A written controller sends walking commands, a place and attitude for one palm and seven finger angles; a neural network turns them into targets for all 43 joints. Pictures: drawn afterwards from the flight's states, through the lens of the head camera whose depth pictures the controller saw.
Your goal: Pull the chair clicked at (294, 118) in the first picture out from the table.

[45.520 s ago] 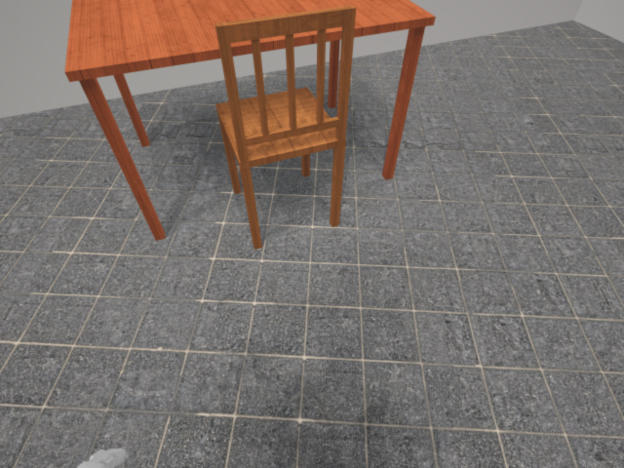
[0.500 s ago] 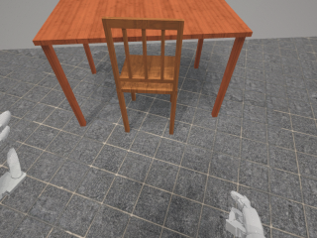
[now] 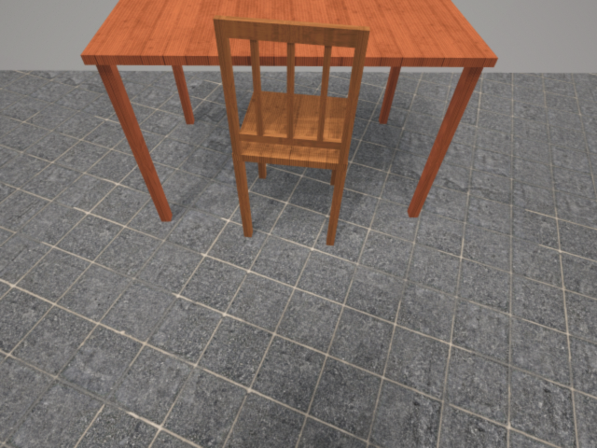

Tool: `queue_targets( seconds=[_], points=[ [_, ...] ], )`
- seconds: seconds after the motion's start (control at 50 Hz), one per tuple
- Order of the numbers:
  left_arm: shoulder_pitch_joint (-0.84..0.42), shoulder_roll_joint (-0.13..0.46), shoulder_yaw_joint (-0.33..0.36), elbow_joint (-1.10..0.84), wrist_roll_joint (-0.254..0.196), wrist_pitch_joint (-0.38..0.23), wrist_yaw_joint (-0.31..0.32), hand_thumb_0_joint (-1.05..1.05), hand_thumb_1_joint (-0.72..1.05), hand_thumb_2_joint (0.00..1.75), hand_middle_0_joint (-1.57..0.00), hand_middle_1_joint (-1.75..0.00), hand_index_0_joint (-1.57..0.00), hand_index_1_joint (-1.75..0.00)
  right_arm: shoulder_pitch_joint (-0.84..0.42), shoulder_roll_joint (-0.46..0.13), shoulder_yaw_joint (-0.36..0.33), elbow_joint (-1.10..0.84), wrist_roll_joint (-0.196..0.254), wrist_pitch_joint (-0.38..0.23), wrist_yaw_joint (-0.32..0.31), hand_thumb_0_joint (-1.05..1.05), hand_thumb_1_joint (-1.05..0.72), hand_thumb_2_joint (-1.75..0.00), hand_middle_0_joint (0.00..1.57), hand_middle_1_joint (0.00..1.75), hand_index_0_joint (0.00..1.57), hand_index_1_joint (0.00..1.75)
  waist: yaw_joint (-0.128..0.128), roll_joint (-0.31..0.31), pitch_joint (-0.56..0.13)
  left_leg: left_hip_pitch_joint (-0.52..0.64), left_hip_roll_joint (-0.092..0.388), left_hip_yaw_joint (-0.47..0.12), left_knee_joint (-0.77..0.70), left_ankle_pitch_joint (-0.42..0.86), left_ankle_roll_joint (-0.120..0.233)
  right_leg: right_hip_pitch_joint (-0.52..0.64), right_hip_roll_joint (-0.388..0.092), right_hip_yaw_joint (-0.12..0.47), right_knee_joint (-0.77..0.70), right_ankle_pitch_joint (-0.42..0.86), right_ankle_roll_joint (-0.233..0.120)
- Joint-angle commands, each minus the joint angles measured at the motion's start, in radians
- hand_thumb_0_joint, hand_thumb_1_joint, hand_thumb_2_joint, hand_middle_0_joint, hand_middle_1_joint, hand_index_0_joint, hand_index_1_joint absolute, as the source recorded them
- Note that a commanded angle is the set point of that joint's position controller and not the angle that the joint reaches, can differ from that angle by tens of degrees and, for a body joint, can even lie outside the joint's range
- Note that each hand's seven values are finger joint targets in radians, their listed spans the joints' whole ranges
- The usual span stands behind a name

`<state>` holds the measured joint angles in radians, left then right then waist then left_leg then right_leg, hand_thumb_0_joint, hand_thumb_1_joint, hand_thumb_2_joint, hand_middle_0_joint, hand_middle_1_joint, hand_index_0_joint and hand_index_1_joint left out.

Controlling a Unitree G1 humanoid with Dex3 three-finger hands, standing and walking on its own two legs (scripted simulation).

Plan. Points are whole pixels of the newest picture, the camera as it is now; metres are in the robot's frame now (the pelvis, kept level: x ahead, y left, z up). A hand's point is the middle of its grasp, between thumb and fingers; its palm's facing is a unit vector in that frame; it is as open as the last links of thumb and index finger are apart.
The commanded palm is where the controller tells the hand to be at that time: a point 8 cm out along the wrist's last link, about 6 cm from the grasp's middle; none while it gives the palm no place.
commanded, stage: let the arm hang, fingers relaxed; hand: left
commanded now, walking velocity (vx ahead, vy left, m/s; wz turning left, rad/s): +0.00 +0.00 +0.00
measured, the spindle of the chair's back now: (290, 93) +1.00 +0.07 -0.09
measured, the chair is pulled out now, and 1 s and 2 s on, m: -0.08 -0.08 -0.08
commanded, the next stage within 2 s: look to check the result in 0.64 s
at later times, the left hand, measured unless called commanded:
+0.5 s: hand out of the picture -0.01 +0.16 -0.18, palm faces +0.02 -0.99 -0.16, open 7.4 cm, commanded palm none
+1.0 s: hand out of the picture -0.01 +0.16 -0.17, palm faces +0.03 -0.98 -0.19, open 7.4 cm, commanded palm none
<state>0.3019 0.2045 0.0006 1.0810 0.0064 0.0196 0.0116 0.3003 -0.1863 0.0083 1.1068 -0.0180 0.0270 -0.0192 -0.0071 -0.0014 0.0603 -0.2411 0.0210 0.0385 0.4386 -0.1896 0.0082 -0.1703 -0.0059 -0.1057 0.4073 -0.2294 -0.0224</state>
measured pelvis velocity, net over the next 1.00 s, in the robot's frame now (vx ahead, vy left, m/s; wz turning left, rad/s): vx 0.00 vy -0.01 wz -0.01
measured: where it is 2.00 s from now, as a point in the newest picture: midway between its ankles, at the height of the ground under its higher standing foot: outside the picture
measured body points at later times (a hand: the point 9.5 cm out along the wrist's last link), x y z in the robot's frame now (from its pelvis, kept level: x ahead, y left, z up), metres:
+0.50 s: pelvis +0.00 +0.00 +0.00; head -0.01 +0.00 +0.45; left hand -0.01 +0.21 -0.16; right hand -0.04 -0.19 -0.17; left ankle +0.03 +0.11 -0.74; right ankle -0.01 -0.10 -0.74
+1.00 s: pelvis +0.00 -0.01 +0.00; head +0.01 -0.01 +0.45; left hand -0.01 +0.21 -0.16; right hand -0.03 -0.21 -0.17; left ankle +0.03 +0.11 -0.74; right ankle -0.01 -0.10 -0.74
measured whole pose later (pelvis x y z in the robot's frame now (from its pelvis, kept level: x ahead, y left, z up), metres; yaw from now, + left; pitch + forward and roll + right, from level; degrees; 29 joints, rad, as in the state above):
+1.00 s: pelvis +0.00 -0.01 +0.00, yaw -1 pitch -2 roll +0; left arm 0.31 0.13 0.01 1.14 0.01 -0.01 0.03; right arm 0.32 -0.13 -0.01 1.16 -0.02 0.00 -0.04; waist -0.01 0.02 0.04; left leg -0.20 0.02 0.05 0.41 -0.18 0.00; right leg -0.15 0.00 -0.09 0.41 -0.24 -0.03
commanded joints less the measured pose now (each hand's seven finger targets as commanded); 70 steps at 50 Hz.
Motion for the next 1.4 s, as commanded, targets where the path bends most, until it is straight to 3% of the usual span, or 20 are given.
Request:
queue_targets(
  seconds=[0.0,0.12,0.4,0.54,0.7,0.98,1.32,1.38],
  points=[
    [0.03,0.089,0.011,-0.002,-0.006,-0.028,0.013,0.0,0.9,0.9,-0.2,-0.3,-0.2,-0.3,0.044,-0.091,-0.023,-0.017,0.002,-0.029,-0.009,0.0,-0.9,-0.9,0.2,0.3,0.2,0.3,-0.002,0.035,-0.02,0.034,0.078,-0.086,-0.099,0.034,0.025,-0.027,-0.107,0.112,-0.106,-0.02,-0.028],
    [0.068,0.064,0.011,0.033,-0.004,-0.026,0.02,0.0,0.9,0.9,-0.2,-0.3,-0.2,-0.3,0.096,-0.054,-0.025,0.022,0.003,-0.025,-0.012,0.0,-0.9,-0.9,0.2,0.3,0.2,0.3,-0.005,-0.021,0.016,0.032,0.073,-0.079,-0.109,-0.011,0.029,-0.063,-0.102,0.111,-0.109,-0.067,-0.026],
    [0.099,0.017,0.021,0.03,-0.001,-0.031,0.029,0.0,0.9,0.9,-0.2,-0.3,-0.2,-0.3,0.128,0.006,-0.028,0.039,-0.001,-0.032,-0.014,0.0,-0.9,-0.9,0.2,0.3,0.2,0.3,-0.004,0.004,0.055,0.006,0.063,-0.067,-0.111,-0.019,0.027,-0.081,-0.099,0.115,-0.095,-0.062,-0.024],
    [0.096,0.011,0.026,0.029,-0.001,-0.034,0.028,0.0,0.9,0.9,-0.2,-0.3,-0.2,-0.3,0.13,0.005,-0.029,0.036,-0.001,-0.038,-0.019,0.0,-0.9,-0.9,0.2,0.3,0.2,0.3,-0.003,0.027,0.052,0.007,0.068,-0.071,-0.112,0.012,0.026,-0.063,-0.096,0.115,-0.089,-0.025,-0.024],
    [0.095,0.016,0.028,0.029,-0.002,-0.036,0.028,0.0,0.9,0.9,-0.2,-0.3,-0.2,-0.3,0.123,-0.006,-0.033,0.035,0.0,-0.035,-0.019,0.0,-0.9,-0.9,0.2,0.3,0.2,0.3,-0.004,0.001,0.045,0.03,0.069,-0.068,-0.103,0.014,0.025,-0.067,-0.1,0.116,-0.104,-0.04,-0.027],
    [0.069,0.038,0.028,0.029,-0.002,-0.037,0.027,0.0,0.9,0.9,-0.2,-0.3,-0.2,-0.3,0.094,-0.028,-0.033,0.036,0.001,-0.034,-0.019,0.0,-0.9,-0.9,0.2,0.3,0.2,0.3,-0.005,0.007,0.045,0.046,0.074,-0.066,-0.102,0.04,0.021,-0.06,-0.103,0.121,-0.115,-0.026,-0.029],
    [0.033,0.068,0.031,0.023,-0.003,-0.045,0.024,0.0,0.9,0.9,-0.2,-0.3,-0.2,-0.3,0.044,-0.063,-0.034,0.034,0.001,-0.039,-0.02,0.0,-0.9,-0.9,0.2,0.3,0.2,0.3,-0.003,0.01,0.005,0.08,0.081,-0.064,-0.098,0.115,0.014,-0.011,-0.108,0.124,-0.122,0.072,-0.028],
    [0.024,0.072,0.031,0.024,-0.002,-0.044,0.024,0.0,0.9,0.9,-0.2,-0.3,-0.2,-0.3,0.038,-0.064,-0.034,0.033,0.001,-0.036,-0.02,0.0,-0.9,-0.9,0.2,0.3,0.2,0.3,-0.003,0.005,0.028,0.074,0.082,-0.061,-0.103,0.101,0.012,-0.019,-0.109,0.122,-0.132,0.063,-0.026]
  ],
)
